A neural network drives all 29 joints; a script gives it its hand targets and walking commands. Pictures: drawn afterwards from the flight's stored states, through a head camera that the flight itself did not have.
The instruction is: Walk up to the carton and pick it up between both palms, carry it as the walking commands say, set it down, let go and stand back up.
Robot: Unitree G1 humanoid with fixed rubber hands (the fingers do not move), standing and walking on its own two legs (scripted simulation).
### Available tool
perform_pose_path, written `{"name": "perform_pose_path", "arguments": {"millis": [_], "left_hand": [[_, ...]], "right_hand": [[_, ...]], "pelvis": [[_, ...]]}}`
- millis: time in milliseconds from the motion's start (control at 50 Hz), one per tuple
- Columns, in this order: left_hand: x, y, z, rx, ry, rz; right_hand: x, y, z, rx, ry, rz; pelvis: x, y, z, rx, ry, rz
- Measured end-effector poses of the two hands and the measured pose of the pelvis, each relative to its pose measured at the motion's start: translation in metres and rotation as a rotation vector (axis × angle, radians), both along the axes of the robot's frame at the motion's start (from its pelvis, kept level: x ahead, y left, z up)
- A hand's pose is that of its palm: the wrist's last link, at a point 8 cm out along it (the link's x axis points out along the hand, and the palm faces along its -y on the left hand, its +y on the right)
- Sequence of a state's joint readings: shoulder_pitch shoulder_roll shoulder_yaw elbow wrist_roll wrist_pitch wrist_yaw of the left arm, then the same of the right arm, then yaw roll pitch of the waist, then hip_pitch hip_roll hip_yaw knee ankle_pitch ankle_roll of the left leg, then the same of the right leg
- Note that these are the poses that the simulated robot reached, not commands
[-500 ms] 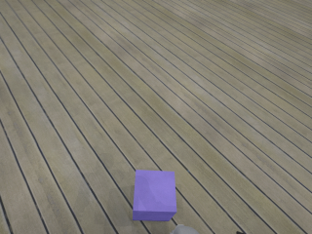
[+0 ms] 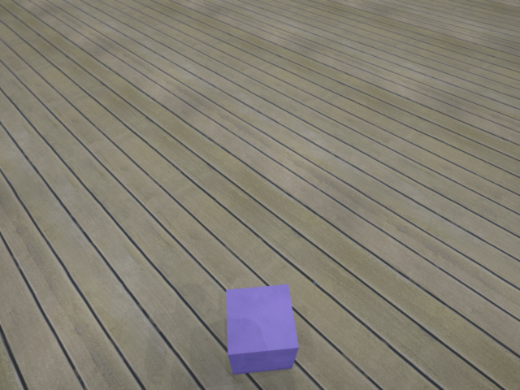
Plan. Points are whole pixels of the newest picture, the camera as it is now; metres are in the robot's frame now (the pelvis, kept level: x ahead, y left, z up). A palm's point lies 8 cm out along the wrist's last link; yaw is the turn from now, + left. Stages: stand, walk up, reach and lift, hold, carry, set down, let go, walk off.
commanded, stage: walk up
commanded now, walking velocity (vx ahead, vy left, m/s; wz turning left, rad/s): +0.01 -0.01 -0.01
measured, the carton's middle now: (260, 330) +0.43 -0.02 -0.65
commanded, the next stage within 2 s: stand in 0.64 s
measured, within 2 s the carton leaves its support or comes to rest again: neither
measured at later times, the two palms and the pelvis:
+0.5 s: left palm out of the picture +0.01 +0.20 -0.14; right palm out of the picture -0.01 -0.25 -0.15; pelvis +0.02 -0.02 +0.00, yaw +0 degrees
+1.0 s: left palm out of the picture +0.01 +0.19 -0.14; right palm out of the picture +0.00 -0.23 -0.15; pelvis +0.03 -0.02 +0.00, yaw +0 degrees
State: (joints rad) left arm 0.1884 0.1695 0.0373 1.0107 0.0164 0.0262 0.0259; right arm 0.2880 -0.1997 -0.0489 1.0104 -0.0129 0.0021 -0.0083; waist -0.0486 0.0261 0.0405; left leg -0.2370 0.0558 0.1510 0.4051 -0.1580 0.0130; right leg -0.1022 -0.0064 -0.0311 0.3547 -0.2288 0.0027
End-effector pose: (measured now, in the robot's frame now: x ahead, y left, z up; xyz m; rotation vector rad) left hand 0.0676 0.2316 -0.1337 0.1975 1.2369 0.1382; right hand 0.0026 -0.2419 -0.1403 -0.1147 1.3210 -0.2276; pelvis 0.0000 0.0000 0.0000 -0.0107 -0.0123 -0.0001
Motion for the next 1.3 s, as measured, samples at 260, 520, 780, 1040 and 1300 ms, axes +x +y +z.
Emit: {"name": "perform_pose_path", "arguments": {"millis": [260, 520, 780, 1040, 1300], "left_hand": [[-0.032, -0.025, -0.004, -0.023, 0.047, 0.047], [-0.052, -0.035, -0.007, -0.025, 0.122, 0.064], [-0.057, -0.047, -0.01, -0.041, 0.165, 0.079], [-0.056, -0.039, -0.008, -0.022, 0.17, 0.085], [0.081, -0.016, -0.008, -0.006, -0.034, 0.061]], "right_hand": [[-0.016, 0.0, -0.004, 0.036, 0.065, 0.006], [-0.01, -0.007, -0.006, 0.029, 0.112, 0.001], [-0.008, 0.007, -0.01, 0.055, 0.143, 0.003], [0.0, 0.008, -0.011, 0.054, 0.137, -0.001], [0.162, -0.009, -0.003, -0.023, -0.115, 0.109]], "pelvis": [[0.005, -0.018, 0.002, 0.014, -0.018, 0.006], [0.016, -0.023, 0.002, 0.015, -0.005, 0.003], [0.027, -0.024, 0.0, 0.02, -0.008, -0.001], [0.033, -0.023, 0.0, 0.021, -0.004, -0.002], [0.013, -0.02, -0.023, 0.032, 0.192, 0.002]]}}
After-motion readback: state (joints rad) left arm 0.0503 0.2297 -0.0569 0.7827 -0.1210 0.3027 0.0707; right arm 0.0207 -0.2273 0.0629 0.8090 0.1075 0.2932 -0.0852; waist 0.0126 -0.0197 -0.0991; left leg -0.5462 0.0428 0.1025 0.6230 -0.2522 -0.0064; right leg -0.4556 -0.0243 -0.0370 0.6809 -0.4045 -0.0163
